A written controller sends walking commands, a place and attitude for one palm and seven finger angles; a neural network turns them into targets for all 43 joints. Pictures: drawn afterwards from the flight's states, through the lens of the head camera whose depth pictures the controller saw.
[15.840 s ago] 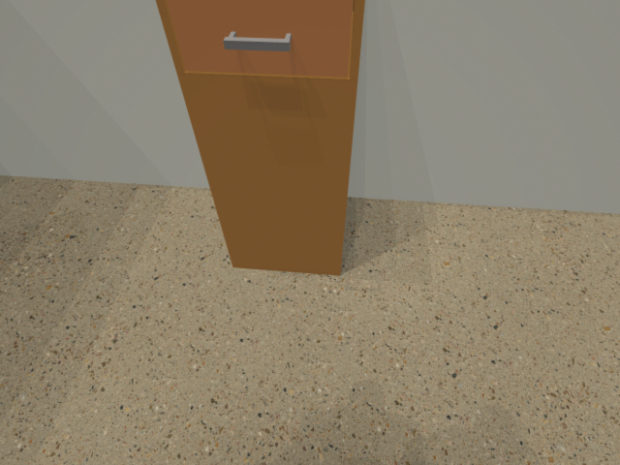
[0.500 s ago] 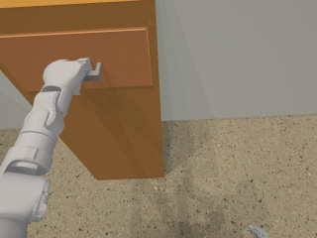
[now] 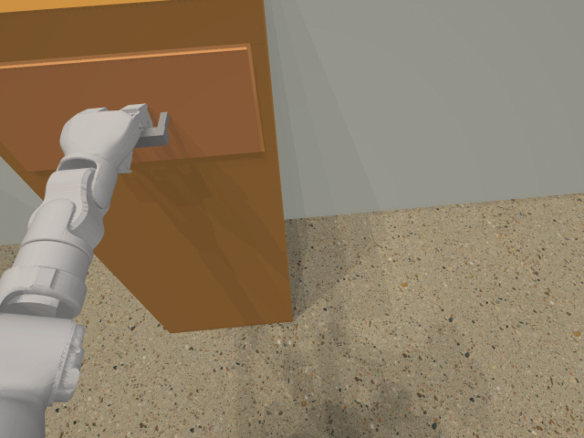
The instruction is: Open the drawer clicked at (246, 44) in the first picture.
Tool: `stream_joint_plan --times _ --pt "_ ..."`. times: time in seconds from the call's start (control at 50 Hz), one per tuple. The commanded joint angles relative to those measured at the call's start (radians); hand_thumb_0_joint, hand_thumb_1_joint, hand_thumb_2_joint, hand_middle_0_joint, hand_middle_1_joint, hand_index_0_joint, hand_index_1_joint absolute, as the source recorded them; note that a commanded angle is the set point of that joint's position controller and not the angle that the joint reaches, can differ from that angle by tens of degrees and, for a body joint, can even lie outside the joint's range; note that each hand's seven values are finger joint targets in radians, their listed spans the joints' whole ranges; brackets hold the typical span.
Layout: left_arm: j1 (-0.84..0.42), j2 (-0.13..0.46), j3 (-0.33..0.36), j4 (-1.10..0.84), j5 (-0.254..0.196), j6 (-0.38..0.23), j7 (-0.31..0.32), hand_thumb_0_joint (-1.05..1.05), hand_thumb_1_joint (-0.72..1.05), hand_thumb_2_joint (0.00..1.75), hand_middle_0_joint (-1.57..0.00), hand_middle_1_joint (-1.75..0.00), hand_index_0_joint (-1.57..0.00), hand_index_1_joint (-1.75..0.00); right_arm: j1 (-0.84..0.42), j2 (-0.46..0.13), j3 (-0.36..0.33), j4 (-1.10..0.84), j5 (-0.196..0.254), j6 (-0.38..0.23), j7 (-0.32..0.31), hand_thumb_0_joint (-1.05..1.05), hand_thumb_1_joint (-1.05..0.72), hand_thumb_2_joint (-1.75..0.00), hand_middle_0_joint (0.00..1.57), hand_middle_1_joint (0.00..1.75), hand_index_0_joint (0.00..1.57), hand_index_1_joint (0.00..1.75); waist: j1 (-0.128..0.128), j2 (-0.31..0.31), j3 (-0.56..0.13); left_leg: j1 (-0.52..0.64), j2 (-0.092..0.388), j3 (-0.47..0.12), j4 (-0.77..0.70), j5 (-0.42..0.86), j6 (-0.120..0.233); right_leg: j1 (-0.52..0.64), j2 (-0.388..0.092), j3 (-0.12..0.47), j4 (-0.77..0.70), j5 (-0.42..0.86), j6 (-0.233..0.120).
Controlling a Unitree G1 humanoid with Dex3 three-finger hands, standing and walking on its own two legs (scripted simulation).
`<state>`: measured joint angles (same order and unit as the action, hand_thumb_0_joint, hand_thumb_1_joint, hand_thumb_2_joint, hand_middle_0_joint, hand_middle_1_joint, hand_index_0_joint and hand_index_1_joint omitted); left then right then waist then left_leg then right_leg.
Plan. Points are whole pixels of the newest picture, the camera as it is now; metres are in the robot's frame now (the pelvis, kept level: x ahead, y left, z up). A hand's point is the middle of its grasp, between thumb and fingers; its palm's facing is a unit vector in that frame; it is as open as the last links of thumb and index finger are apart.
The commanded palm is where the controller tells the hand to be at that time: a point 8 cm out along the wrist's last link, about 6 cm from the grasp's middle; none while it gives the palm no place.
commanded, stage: pull the drawer open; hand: left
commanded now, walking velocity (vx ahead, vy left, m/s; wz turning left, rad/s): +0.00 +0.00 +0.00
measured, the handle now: (119, 131) +0.50 +0.25 +0.15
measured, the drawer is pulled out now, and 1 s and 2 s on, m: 0.01 0.08 0.22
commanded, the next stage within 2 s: none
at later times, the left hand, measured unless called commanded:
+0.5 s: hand (115, 180) +0.43 +0.24 +0.12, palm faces +0.00 -0.01 -1.00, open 5.3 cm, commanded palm +0.41 +0.25 +0.19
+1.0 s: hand (108, 215) +0.37 +0.24 +0.12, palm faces +0.06 -0.05 -1.00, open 5.4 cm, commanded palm +0.35 +0.24 +0.19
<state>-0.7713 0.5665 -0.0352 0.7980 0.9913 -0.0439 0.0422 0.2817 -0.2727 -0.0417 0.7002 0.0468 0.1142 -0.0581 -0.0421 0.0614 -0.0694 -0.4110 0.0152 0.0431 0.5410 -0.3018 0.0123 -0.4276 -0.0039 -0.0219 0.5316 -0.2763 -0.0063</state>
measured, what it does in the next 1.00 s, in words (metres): stands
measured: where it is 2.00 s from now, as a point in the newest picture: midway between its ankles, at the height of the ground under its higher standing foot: outside the picture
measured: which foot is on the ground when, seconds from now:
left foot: down 0.00-1.00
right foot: down 0.00-1.00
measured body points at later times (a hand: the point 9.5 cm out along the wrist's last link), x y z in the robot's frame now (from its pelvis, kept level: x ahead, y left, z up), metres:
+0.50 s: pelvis +0.00 +0.00 +0.00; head +0.04 -0.02 +0.45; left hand +0.42 +0.24 +0.18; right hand +0.16 -0.25 -0.12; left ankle -0.03 +0.11 -0.73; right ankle -0.01 -0.12 -0.73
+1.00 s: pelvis +0.02 +0.00 +0.01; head +0.04 -0.04 +0.45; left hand +0.36 +0.24 +0.18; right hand +0.18 -0.24 -0.12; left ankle -0.03 +0.11 -0.73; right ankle -0.01 -0.12 -0.73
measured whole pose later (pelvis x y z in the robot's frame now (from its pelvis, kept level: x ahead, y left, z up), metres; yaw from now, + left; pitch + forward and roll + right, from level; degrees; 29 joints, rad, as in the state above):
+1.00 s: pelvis +0.02 +0.00 +0.01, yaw +0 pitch +6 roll +0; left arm -0.27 0.51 -0.06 0.13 0.90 0.12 0.00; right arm 0.17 -0.28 -0.02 0.65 0.05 0.10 -0.02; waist 0.04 0.09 -0.06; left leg -0.27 0.01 0.04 0.47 -0.30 0.01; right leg -0.29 -0.01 -0.02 0.48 -0.29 0.00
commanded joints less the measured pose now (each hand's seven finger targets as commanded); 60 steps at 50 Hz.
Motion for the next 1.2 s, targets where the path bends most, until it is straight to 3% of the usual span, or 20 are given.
stream_joint_plan --times 0.0,0.12,0.16,0.24,0.28,0.32,0.34,0.38,0.42,0.5,0.56,0.64,0.72,0.82,0.9,0.92,0.96,1.0,1.12,1.18 --pt "-0.42 0.319 0.138 -0.25 -0.006 0.0 0.055 0.0 0.9 0.9 -0.4 -1.35 -0.4 -1.35 -0.006 -0.138 -0.04 -0.125 -0.004 -0.03 -0.01 0.0 -0.9 -0.9 0.2 0.3 0.2 0.3 0.033 -0.011 -0.413 0.147 -0.036 -0.008 -0.027 0.42 0.035 0.243 0.028 0.001 -0.015 0.38 -0.026" --pt "-0.28 0.303 0.156 -0.428 -0.027 0.035 0.053 0.0 0.9 0.9 -0.4 -1.35 -0.4 -1.35 -0.043 -0.135 -0.045 -0.156 -0.006 -0.037 0.01 0.0 -0.9 -0.9 0.2 0.3 0.2 0.3 0.061 0.022 -0.455 0.218 -0.024 -0.013 -0.022 0.563 0.031 0.268 0.03 0.0 -0.011 0.441 -0.026" --pt "-0.223 0.264 0.131 -0.46 -0.038 0.055 0.047 0.0 0.9 0.9 -0.4 -1.35 -0.4 -1.35 -0.066 -0.133 -0.04 -0.166 -0.001 -0.038 0.015 0.0 -0.9 -0.9 0.2 0.3 0.2 0.3 0.063 -0.003 -0.415 0.209 -0.023 -0.015 -0.029 0.573 0.033 0.269 0.029 -0.006 -0.018 0.444 -0.024" --pt "-0.108 0.289 0.171 -0.585 -0.048 0.095 0.039 0.0 0.9 0.9 -0.4 -1.35 -0.4 -1.35 -0.108 -0.136 -0.036 -0.184 -0.001 -0.042 0.024 0.0 -0.9 -0.9 0.2 0.3 0.2 0.3 0.088 0.009 -0.427 0.234 -0.022 -0.016 -0.039 0.619 0.029 0.308 0.028 -0.006 -0.026 0.457 -0.025" --pt "-0.332 0.27 0.112 -0.471 -0.033 0.112 0.043 0.0 0.9 0.9 -0.4 -1.35 -0.4 -1.35 -0.091 -0.141 -0.029 -0.134 0.004 -0.039 0.006 0.0 -0.9 -0.9 0.2 0.3 0.2 0.3 0.017 -0.022 -0.326 0.213 -0.023 -0.015 -0.041 0.501 0.027 0.208 0.034 -0.016 -0.042 0.388 -0.021" --pt "-0.319 0.26 0.099 -0.442 -0.022 0.121 0.038 0.0 0.9 0.9 -0.4 -1.35 -0.4 -1.35 -0.09 -0.136 -0.027 -0.134 0.004 -0.043 -0.003 0.0 -0.9 -0.9 0.2 0.3 0.2 0.3 0.039 -0.007 -0.352 0.227 -0.031 -0.016 -0.05 0.478 0.028 0.219 0.035 -0.014 -0.044 0.359 -0.028" --pt "-0.341 0.274 0.103 -0.45 -0.018 0.117 0.033 0.0 0.9 0.9 -0.4 -1.35 -0.4 -1.35 -0.091 -0.14 -0.027 -0.135 0.003 -0.042 -0.006 0.0 -0.9 -0.9 0.2 0.3 0.2 0.3 0.036 -0.009 -0.372 0.238 -0.033 -0.019 -0.049 0.483 0.026 0.231 0.035 -0.013 -0.047 0.356 -0.03" --pt "-0.36 0.21 0.05 -0.436 -0.018 0.116 0.021 0.0 0.9 0.9 -0.4 -1.35 -0.4 -1.35 -0.097 -0.127 -0.023 -0.135 0.004 -0.04 -0.009 0.0 -0.9 -0.9 0.2 0.3 0.2 0.3 0.03 -0.009 -0.368 0.251 -0.033 -0.021 -0.043 0.489 0.026 0.212 0.032 -0.016 -0.041 0.359 -0.029" --pt "-0.379 0.217 0.054 -0.433 -0.021 0.104 0.015 0.0 0.9 0.9 -0.4 -1.35 -0.4 -1.35 -0.098 -0.127 -0.02 -0.138 0.0 -0.04 -0.011 0.0 -0.9 -0.9 0.2 0.3 0.2 0.3 0.035 0.003 -0.372 0.257 -0.035 -0.025 -0.041 0.497 0.025 0.213 0.03 -0.015 -0.039 0.366 -0.032" --pt "-0.37 0.178 0.027 -0.393 -0.03 0.083 -0.003 0.0 0.9 0.9 -0.4 -1.35 -0.4 -1.35 -0.101 -0.121 -0.016 -0.148 0.0 -0.038 -0.016 0.0 -0.9 -0.9 0.2 0.3 0.2 0.3 0.031 -0.039 -0.348 0.237 -0.038 -0.022 -0.04 0.46 0.03 0.21 0.025 -0.016 -0.04 0.363 -0.028" --pt "-0.376 0.205 0.046 -0.381 -0.023 0.069 -0.005 0.0 0.9 0.9 -0.4 -1.35 -0.4 -1.35 -0.099 -0.121 -0.015 -0.15 -0.001 -0.034 -0.017 0.0 -0.9 -0.9 0.2 0.3 0.2 0.3 0.034 -0.031 -0.353 0.225 -0.04 -0.021 -0.032 0.468 0.029 0.217 0.025 -0.011 -0.034 0.375 -0.029" --pt "-0.229 0.173 0.053 -0.514 -0.041 0.062 -0.008 0.0 0.9 0.9 -0.4 -1.35 -0.4 -1.35 -0.116 -0.117 -0.022 -0.185 -0.007 -0.033 0.002 0.0 -0.9 -0.9 0.2 0.3 0.2 0.3 0.068 -0.017 -0.425 0.262 -0.035 -0.028 -0.023 0.582 0.027 0.271 0.026 -0.01 -0.022 0.431 -0.03" --pt "-0.067 0.161 0.067 -0.647 -0.065 0.087 -0.009 0.0 0.9 0.9 -0.4 -1.35 -0.4 -1.35 -0.152 -0.113 -0.021 -0.211 -0.005 -0.037 0.02 0.0 -0.9 -0.9 0.2 0.3 0.2 0.3 0.089 -0.018 -0.395 0.258 -0.03 -0.028 -0.031 0.605 0.029 0.293 0.024 -0.008 -0.023 0.459 -0.024" --pt "0.113 0.2 0.129 -0.797 -0.082 0.131 -0.007 0.0 0.9 0.9 -0.4 -1.35 -0.4 -1.35 -0.199 -0.115 -0.015 -0.221 -0.004 -0.045 0.029 0.0 -0.9 -0.9 0.2 0.3 0.2 0.3 0.11 -0.031 -0.374 0.253 -0.032 -0.02 -0.048 0.62 0.029 0.34 0.024 -0.006 -0.031 0.498 -0.019" --pt "0.248 0.163 0.121 -0.933 -0.096 0.161 -0.004 0.0 0.9 0.9 -0.4 -1.35 -0.4 -1.35 -0.241 -0.104 -0.008 -0.235 -0.007 -0.06 0.038 0.0 -0.9 -0.9 0.2 0.3 0.2 0.3 0.126 -0.002 -0.368 0.286 -0.03 -0.023 -0.054 0.668 0.023 0.348 0.022 -0.011 -0.033 0.501 -0.017" --pt "0.284 0.193 0.155 -0.962 -0.097 0.166 -0.001 0.0 0.9 0.9 -0.4 -1.35 -0.4 -1.35 -0.244 -0.105 -0.01 -0.23 -0.009 -0.061 0.039 0.0 -0.9 -0.9 0.2 0.3 0.2 0.3 0.128 -0.016 -0.37 0.292 -0.029 -0.024 -0.053 0.685 0.022 0.358 0.024 -0.011 -0.033 0.52 -0.016" --pt "-0.015 0.174 0.079 -0.825 -0.073 0.177 0.009 0.0 0.9 0.9 -0.4 -1.35 -0.4 -1.35 -0.235 -0.121 0.001 -0.173 -0.001 -0.06 0.018 0.0 -0.9 -0.9 0.2 0.3 0.2 0.3 0.051 -0.035 -0.253 0.257 -0.033 -0.021 -0.058 0.534 0.017 0.243 0.031 -0.019 -0.056 0.415 -0.018" --pt "0.041 0.2 0.111 -0.776 -0.06 0.181 0.011 0.0 0.9 0.9 -0.4 -1.35 -0.4 -1.35 -0.228 -0.114 -0.002 -0.167 -0.002 -0.062 0.005 0.0 -0.9 -0.9 0.2 0.3 0.2 0.3 0.083 -0.036 -0.292 0.264 -0.043 -0.016 -0.068 0.491 0.02 0.277 0.032 -0.013 -0.061 0.388 -0.025" --pt "-0.03 0.175 0.071 -0.752 -0.069 0.158 -0.02 0.0 0.9 0.9 -0.4 -1.35 -0.4 -1.35 -0.259 -0.1 0.013 -0.169 -0.006 -0.058 -0.012 0.0 -0.9 -0.9 0.2 0.3 0.2 0.3 0.08 -0.043 -0.302 0.266 -0.053 -0.018 -0.072 0.47 0.02 0.304 0.02 -0.012 -0.063 0.414 -0.023" --pt "-0.023 0.212 0.112 -0.677 -0.074 0.138 -0.032 0.0 0.9 0.9 -0.4 -1.35 -0.4 -1.35 -0.257 -0.1 0.018 -0.167 -0.009 -0.055 -0.018 0.0 -0.9 -0.9 0.2 0.3 0.2 0.3 0.084 -0.068 -0.274 0.227 -0.055 -0.013 -0.075 0.432 0.019 0.322 0.015 -0.01 -0.067 0.419 -0.019"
